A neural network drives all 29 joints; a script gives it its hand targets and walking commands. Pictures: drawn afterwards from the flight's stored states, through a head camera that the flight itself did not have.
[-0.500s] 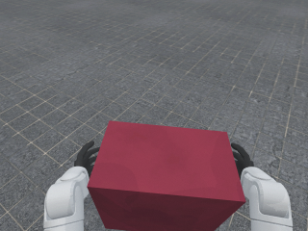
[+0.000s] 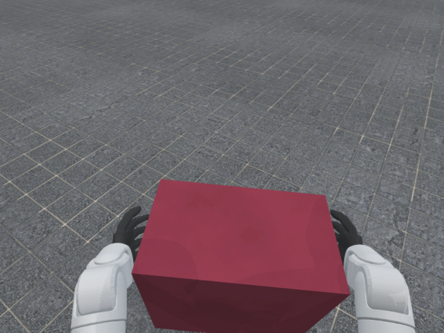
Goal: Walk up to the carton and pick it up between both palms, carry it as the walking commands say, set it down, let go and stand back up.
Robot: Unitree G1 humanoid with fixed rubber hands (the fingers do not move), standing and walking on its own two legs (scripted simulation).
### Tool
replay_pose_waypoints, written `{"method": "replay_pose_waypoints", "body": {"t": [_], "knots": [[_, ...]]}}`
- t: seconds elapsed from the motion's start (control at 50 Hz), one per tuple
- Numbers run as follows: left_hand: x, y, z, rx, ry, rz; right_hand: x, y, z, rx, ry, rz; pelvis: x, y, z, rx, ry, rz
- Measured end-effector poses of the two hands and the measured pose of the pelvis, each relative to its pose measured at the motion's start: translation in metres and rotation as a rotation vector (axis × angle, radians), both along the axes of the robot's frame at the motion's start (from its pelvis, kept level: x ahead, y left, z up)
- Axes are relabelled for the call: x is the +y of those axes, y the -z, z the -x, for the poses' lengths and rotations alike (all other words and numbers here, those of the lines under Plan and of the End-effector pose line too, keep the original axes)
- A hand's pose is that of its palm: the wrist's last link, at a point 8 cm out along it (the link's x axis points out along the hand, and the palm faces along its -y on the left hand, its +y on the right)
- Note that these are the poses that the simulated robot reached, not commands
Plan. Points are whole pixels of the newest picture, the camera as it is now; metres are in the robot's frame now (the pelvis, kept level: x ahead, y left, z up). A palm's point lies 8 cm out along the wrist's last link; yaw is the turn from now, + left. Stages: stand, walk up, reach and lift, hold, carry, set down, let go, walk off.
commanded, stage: carry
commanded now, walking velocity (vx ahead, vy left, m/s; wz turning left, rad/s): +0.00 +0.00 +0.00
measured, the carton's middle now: (233, 266) +0.27 +0.00 -0.02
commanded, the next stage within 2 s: hold in 0.14 s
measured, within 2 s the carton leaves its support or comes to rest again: neither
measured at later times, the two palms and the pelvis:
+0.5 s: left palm (129, 251) +0.26 +0.19 +0.05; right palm (352, 261) +0.25 -0.20 +0.05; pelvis -0.01 +0.01 +0.01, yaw +0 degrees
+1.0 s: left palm (136, 237) +0.28 +0.18 +0.05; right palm (355, 252) +0.26 -0.21 +0.06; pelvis -0.01 +0.02 +0.01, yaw -2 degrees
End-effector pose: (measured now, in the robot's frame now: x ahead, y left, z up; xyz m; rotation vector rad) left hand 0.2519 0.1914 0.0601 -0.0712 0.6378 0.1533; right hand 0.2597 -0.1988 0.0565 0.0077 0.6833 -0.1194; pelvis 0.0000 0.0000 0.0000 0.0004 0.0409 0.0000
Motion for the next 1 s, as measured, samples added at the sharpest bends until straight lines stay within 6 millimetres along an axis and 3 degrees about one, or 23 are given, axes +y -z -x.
{"method": "replay_pose_waypoints", "body": {"t": [0.2, 0.48, 0.82, 1.0], "knots": [[-0.001, 0.010, 0.003, 0.008, 0.022, -0.040, -0.001, 0.011, -0.001, 0.008, -0.044, 0.038, -0.003, -0.006, 0.005, -0.071, 0.005, 0.000], [-0.002, 0.014, -0.004, -0.018, 0.121, -0.066, -0.002, 0.005, 0.013, -0.013, -0.001, 0.087, 0.006, -0.009, 0.013, -0.164, -0.005, 0.009], [-0.001, 0.002, -0.015, -0.042, 0.092, -0.030, 0.000, -0.014, 0.002, -0.040, -0.014, 0.099, 0.018, -0.012, 0.012, -0.180, 0.038, 0.009], [-0.010, 0.010, -0.032, -0.029, 0.083, 0.015, -0.010, 0.000, 0.000, -0.027, 0.047, 0.049, 0.019, -0.010, 0.015, -0.188, 0.040, 0.003]]}}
